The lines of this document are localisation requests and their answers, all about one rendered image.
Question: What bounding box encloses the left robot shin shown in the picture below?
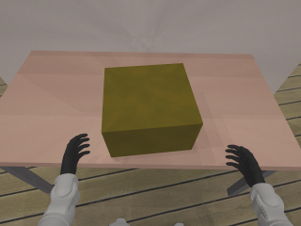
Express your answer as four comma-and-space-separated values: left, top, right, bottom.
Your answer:
116, 218, 127, 223

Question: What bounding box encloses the robot left hand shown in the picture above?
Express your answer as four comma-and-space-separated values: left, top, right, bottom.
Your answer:
60, 134, 90, 175

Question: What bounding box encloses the right robot forearm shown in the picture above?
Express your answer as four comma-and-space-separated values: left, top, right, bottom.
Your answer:
249, 183, 293, 226

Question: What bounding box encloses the carton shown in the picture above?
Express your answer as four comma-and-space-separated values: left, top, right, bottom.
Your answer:
101, 63, 203, 158

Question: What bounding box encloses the table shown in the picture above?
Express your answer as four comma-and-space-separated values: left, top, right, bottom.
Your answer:
0, 50, 301, 197

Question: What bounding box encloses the robot right hand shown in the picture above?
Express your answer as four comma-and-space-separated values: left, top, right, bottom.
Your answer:
225, 144, 265, 187

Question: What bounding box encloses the left robot forearm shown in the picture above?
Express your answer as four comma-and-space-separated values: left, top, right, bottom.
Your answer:
37, 173, 80, 226

